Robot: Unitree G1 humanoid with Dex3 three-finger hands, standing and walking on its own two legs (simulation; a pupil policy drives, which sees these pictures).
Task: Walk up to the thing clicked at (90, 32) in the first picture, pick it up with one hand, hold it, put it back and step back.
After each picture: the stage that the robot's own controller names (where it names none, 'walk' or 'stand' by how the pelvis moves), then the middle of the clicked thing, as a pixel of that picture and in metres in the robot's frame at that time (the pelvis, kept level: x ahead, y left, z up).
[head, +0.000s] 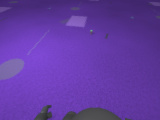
stand; (91, 32) +2.33 -0.02 -0.72
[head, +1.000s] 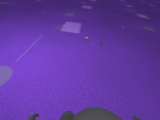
walk; (86, 39) +2.21 +0.05 -0.71
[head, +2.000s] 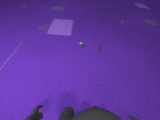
walk; (80, 44) +1.55 +0.14 -0.71
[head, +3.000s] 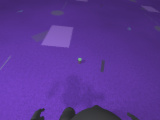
walk; (79, 60) +1.04 +0.12 -0.71
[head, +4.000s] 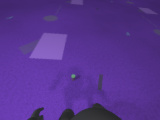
walk; (73, 77) +0.68 +0.18 -0.71
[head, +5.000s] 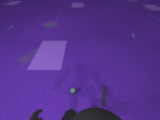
walk; (72, 91) +0.45 +0.20 -0.71
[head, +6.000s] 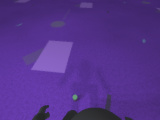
stand; (75, 98) +0.36 +0.16 -0.72
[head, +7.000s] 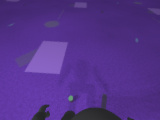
stand; (70, 99) +0.34 +0.19 -0.72
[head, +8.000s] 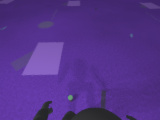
stand; (70, 98) +0.34 +0.21 -0.72
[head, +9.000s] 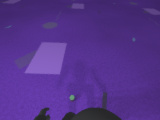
stand; (72, 98) +0.36 +0.18 -0.73
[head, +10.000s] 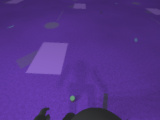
stand; (72, 99) +0.35 +0.18 -0.73
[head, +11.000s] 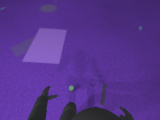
go down; (71, 88) +0.37 +0.17 -0.69
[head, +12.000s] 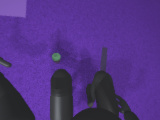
go down; (56, 58) +0.43 +0.23 -0.28
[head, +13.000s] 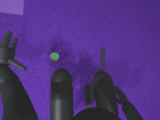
close in; (54, 58) +0.42 +0.24 -0.27
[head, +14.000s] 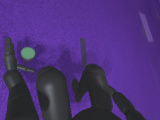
close; (28, 55) +0.41 +0.27 -0.22
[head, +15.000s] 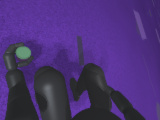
close; (23, 55) +0.41 +0.28 -0.22
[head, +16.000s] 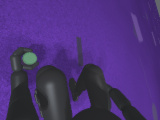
lift; (28, 60) +0.38 +0.25 -0.23
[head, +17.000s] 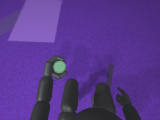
lift; (60, 69) +0.33 +0.20 +0.00
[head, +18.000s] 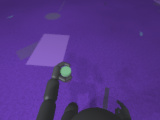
hold; (66, 74) +0.31 +0.17 +0.02
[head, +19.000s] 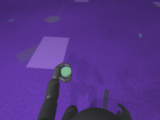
hold; (67, 75) +0.32 +0.17 +0.01
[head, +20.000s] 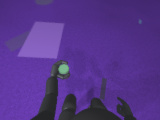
crouch; (64, 72) +0.35 +0.17 -0.04
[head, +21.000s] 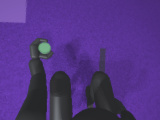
lower; (46, 51) +0.45 +0.26 -0.09
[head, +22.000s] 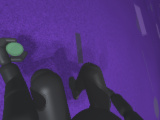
lower; (16, 52) +0.42 +0.29 -0.23
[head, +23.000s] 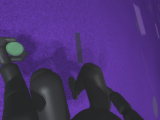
lower; (15, 51) +0.42 +0.29 -0.23
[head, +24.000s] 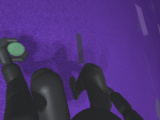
lower; (17, 52) +0.42 +0.30 -0.22
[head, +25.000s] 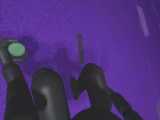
lower; (18, 52) +0.41 +0.30 -0.22
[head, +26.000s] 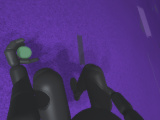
open; (23, 54) +0.42 +0.28 -0.23
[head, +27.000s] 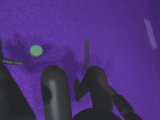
stand; (35, 52) +0.42 +0.27 -0.24
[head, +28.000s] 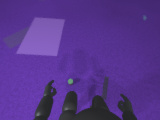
stand; (70, 82) +0.40 +0.18 -0.58
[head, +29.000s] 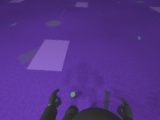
stand; (73, 95) +0.40 +0.17 -0.66
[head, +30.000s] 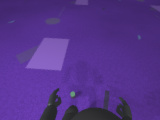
stand; (72, 95) +0.38 +0.17 -0.67
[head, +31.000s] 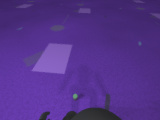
stand; (75, 97) +0.41 +0.16 -0.72
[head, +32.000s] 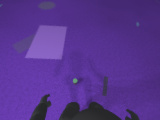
walk; (75, 81) +0.46 +0.12 -0.70
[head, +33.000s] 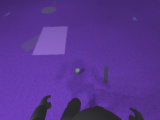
walk; (77, 71) +0.67 +0.18 -0.70
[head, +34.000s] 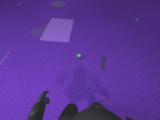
walk; (78, 57) +0.97 +0.18 -0.69
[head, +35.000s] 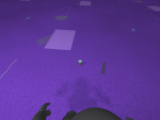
stand; (80, 62) +1.05 +0.17 -0.71
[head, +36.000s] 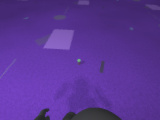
stand; (78, 62) +1.06 +0.19 -0.73
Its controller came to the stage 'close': yes
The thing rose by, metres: 0.71
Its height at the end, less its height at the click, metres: +0.00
